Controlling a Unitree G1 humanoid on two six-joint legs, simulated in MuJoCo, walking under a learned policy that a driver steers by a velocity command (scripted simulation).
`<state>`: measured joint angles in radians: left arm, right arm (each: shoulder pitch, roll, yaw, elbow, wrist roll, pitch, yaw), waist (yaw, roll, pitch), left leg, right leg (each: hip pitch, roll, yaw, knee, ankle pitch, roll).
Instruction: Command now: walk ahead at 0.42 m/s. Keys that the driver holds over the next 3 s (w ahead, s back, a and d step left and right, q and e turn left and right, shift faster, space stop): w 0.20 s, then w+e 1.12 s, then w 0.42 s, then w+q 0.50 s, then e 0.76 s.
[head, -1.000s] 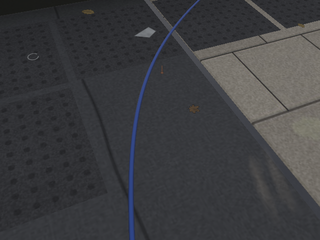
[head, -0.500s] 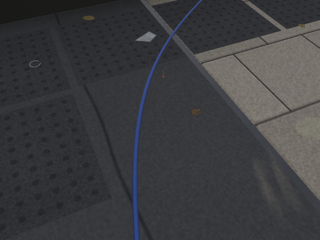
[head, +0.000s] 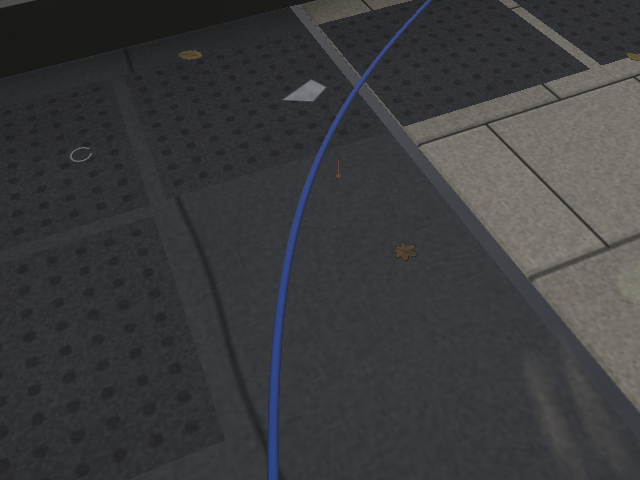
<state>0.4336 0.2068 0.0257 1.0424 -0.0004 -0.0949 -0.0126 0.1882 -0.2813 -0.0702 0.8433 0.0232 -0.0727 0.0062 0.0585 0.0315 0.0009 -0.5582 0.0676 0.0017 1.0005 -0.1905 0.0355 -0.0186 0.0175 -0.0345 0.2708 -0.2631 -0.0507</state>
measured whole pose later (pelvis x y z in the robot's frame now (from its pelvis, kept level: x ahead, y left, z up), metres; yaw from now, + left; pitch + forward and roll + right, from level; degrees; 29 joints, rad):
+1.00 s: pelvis +0.55 -0.06 -0.01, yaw -23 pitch +1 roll +0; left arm 0.27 0.27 0.08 0.76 -0.01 -0.06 -0.03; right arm 0.13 -0.29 -0.05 0.82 0.01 -0.12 0.01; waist 0.02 0.02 0.06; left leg -0.52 0.08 -0.06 1.13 -0.33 0.00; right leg -0.28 0.11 0.01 0.42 -0.15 -0.11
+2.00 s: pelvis +1.00 -0.35 +0.00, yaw -36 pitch +1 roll -1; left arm 0.27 0.26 0.06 0.73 0.01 -0.09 -0.02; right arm 0.25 -0.32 -0.06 0.86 0.03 -0.05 0.01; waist 0.01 0.05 0.02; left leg -0.58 0.09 -0.05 1.12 -0.26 0.00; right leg -0.20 0.02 -0.12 0.36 -0.18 -0.05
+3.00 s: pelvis +1.28 -0.52 -0.01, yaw -44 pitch +3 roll +2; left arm 0.19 0.29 0.09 0.72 -0.01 0.00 0.01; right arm 0.03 -0.31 -0.09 0.83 0.00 0.01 -0.03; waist 0.02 0.03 0.06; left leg -0.52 0.00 -0.01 1.10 -0.46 -0.06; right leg -0.33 0.03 0.02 0.48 -0.19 -0.06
